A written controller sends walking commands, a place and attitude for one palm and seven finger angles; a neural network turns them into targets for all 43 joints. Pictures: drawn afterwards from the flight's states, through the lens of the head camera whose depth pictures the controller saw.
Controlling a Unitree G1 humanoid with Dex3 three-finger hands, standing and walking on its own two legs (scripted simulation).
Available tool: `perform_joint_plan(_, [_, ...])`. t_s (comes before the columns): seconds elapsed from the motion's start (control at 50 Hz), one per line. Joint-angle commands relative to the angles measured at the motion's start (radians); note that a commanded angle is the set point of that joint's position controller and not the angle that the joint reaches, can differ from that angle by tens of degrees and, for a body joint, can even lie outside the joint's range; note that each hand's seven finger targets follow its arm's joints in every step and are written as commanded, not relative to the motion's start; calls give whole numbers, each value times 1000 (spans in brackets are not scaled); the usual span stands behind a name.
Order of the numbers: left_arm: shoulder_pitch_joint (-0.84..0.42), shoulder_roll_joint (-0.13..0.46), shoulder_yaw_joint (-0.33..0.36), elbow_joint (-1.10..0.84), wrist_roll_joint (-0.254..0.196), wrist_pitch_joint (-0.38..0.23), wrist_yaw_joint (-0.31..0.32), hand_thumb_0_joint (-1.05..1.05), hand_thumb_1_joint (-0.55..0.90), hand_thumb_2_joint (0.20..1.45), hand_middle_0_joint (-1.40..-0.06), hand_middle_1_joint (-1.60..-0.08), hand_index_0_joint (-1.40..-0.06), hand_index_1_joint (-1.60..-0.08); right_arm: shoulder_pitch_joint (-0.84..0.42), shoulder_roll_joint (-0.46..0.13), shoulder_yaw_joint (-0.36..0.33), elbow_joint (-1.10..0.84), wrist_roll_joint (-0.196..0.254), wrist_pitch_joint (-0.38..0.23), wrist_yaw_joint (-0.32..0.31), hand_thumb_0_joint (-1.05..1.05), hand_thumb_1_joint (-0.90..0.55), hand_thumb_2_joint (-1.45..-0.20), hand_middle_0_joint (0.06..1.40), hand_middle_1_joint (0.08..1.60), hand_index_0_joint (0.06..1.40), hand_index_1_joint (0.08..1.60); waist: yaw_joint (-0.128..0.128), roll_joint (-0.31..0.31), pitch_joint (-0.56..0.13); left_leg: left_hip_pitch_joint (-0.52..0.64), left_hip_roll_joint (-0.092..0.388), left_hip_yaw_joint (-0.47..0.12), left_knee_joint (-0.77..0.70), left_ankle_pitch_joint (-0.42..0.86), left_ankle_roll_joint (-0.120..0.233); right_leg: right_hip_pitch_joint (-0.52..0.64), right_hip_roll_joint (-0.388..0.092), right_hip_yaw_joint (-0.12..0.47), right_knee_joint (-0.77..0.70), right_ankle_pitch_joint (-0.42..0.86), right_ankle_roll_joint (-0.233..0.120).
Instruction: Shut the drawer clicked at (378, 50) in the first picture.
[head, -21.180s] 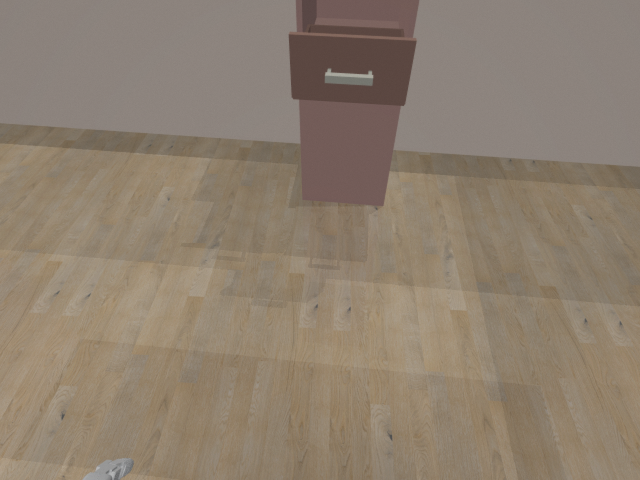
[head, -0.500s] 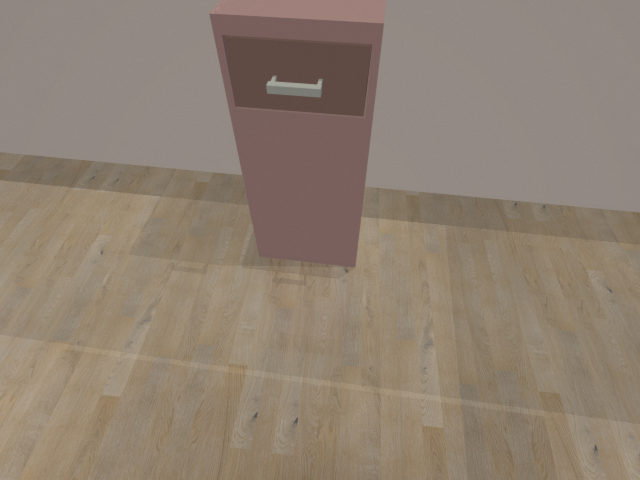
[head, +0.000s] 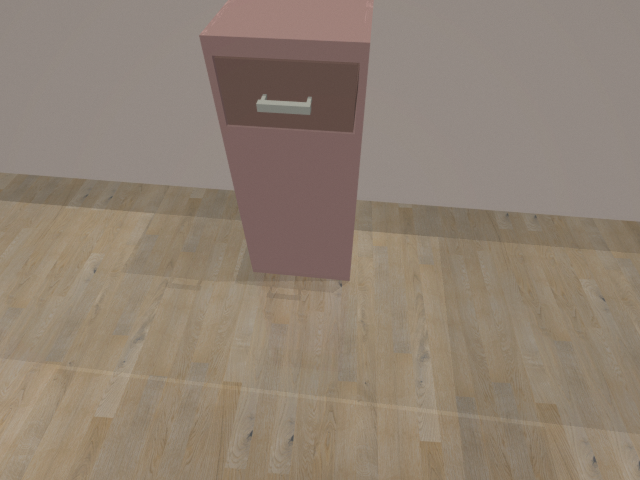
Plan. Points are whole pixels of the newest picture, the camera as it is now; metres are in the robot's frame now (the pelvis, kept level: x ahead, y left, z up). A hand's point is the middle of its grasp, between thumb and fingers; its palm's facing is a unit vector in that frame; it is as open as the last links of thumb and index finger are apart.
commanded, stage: let the arm hang, fingers relaxed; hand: left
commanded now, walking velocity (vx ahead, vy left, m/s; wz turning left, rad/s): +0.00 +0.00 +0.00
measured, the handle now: (285, 103) +0.93 +0.13 -0.01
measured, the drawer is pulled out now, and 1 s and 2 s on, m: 0.00 0.00 0.00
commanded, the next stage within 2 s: look to check the result in 0.02 s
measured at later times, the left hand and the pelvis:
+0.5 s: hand out of the picture +0.07 +0.23 -0.16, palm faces +0.01 -0.95 -0.32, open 7.4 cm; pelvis +0.02 -0.01 +0.00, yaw +0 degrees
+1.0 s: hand out of the picture +0.11 +0.23 -0.15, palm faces -0.01 -0.94 -0.33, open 7.4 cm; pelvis +0.03 -0.01 +0.00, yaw +0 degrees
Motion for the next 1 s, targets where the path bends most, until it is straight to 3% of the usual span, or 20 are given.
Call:
perform_joint_plan(0.0, [13, 201, 36, -37, 4, -17, 12, 0, 900, 900, -200, -300, -200, -300, 19, -154, -31, -35, 4, -17, -12, 0, -900, -900, 200, 300, 200, 300, 6, -11, -31, 2, 105, -111, -73, 56, 18, 0, -114, 118, -104, -11, -27])
perform_joint_plan(0.08, [4, 202, 36, -34, 3, -16, 10, 0, 900, 900, -200, -300, -200, -300, 4, -164, -31, -32, 2, -15, -13, 0, -900, -900, 200, 300, 200, 300, 4, -6, -22, 13, 104, -108, -77, 33, 16, -11, -116, 128, -122, -42, -29])
perform_joint_plan(0.16, [0, 215, 38, -32, 3, -20, 10, 0, 900, 900, -200, -300, -200, -300, 1, -177, -32, -32, 2, -18, -14, 0, -900, -900, 200, 300, 200, 300, 2, -12, -59, 31, 109, -111, -74, 65, 17, 17, -117, 125, -117, 7, -31])
perform_joint_plan(0.6, [-40, 273, 41, -31, 2, -26, 10, 0, 900, 900, -200, -300, -200, -300, -55, -238, -33, -40, 5, -17, -11, 0, -900, -900, 200, 300, 200, 300, 2, -25, -55, 65, 118, -105, -87, 107, 11, 42, -124, 131, -134, 105, -25])
perform_joint_plan(0.98, [-57, 285, 41, -39, 0, -30, 10, 0, 900, 900, -200, -300, -200, -300, -63, -257, -30, -41, 6, -24, -13, 0, -900, -900, 200, 300, 200, 300, 0, -17, -100, 98, 128, -101, -94, 172, 7, 90, -127, 129, -123, 207, -24])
